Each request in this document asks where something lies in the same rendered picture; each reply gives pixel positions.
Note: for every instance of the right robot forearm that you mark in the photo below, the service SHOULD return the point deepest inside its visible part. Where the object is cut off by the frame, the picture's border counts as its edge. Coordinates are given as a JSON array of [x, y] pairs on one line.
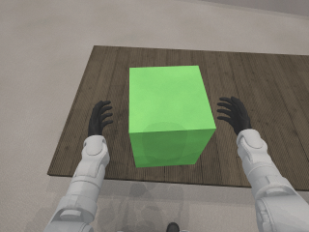
[[262, 174]]

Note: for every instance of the right robot hand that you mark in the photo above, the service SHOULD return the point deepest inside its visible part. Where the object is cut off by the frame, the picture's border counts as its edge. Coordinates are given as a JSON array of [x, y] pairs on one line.
[[239, 118]]

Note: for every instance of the left robot forearm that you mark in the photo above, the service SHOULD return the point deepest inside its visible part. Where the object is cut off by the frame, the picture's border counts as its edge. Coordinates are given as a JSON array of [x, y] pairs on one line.
[[80, 202]]

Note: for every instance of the left robot upper arm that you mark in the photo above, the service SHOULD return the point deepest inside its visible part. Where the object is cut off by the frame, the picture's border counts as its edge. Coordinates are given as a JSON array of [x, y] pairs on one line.
[[69, 226]]

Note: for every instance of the table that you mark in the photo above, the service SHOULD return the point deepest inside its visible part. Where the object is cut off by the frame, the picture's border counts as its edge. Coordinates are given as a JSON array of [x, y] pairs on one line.
[[274, 89]]

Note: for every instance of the right robot upper arm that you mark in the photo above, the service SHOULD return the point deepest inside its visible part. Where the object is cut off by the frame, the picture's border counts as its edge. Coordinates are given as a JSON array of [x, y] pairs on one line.
[[284, 213]]

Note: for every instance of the carton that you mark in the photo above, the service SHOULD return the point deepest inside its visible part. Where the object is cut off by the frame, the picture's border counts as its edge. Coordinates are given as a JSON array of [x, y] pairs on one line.
[[169, 117]]

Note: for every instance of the left robot hand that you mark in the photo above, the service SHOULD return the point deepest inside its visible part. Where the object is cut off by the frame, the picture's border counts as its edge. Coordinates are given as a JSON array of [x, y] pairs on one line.
[[95, 123]]

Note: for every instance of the robot right foot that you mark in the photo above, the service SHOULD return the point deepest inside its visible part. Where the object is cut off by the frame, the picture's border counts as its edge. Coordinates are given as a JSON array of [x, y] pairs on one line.
[[173, 227]]

